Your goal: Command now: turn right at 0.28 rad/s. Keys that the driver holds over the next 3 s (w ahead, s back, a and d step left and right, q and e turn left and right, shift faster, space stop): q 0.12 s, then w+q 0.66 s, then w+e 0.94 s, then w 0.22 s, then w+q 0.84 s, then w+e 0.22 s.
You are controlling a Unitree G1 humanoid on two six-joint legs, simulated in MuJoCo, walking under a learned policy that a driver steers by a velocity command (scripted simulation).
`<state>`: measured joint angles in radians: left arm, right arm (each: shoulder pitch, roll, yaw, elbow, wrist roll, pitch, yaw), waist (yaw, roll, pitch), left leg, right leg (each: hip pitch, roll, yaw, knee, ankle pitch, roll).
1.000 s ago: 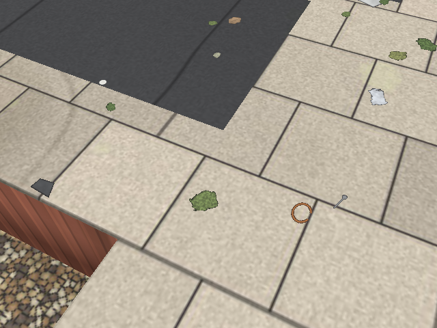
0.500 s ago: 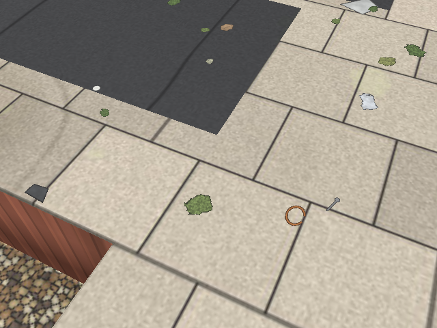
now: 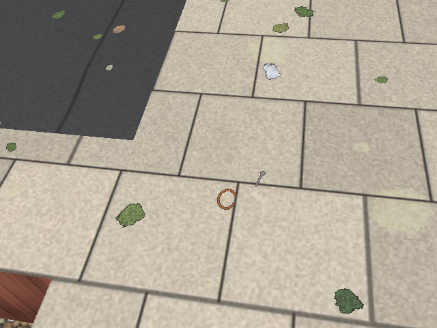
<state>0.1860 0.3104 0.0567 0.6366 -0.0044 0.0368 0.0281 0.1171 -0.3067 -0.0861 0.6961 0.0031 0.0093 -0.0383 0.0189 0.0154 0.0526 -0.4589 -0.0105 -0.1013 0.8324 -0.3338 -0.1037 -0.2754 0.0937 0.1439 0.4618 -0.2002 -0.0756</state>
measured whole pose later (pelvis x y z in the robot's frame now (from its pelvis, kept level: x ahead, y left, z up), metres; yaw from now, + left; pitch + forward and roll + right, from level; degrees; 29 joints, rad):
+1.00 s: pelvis +0.32 +0.19 +0.00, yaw +21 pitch +0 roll +1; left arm 0.22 0.32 0.04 0.74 -0.02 -0.06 0.01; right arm 0.28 -0.26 -0.04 0.72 -0.01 -0.09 0.04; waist -0.02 -0.05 0.03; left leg -0.16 -0.11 0.02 0.33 -0.18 0.10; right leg -0.70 -0.14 0.06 1.09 -0.14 0.03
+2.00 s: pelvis +0.90 +0.32 +0.00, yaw -7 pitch +2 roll +0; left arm 0.22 0.29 0.04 0.67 0.00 -0.04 0.00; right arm 0.39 -0.26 -0.04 0.76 0.00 -0.09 0.01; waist -0.06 -0.03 0.00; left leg -0.21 -0.03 0.01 0.40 -0.21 0.04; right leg -0.60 -0.05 0.05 1.01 -0.26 -0.01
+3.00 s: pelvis +1.39 +0.36 +0.00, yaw +18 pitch +1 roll +1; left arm 0.17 0.30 0.05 0.76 -0.01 -0.07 -0.01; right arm 0.30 -0.26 -0.04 0.72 -0.01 -0.07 0.02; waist -0.03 -0.04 0.03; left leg -0.11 -0.09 0.01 0.28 -0.18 0.09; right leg -0.71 -0.13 0.04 0.92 -0.06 0.03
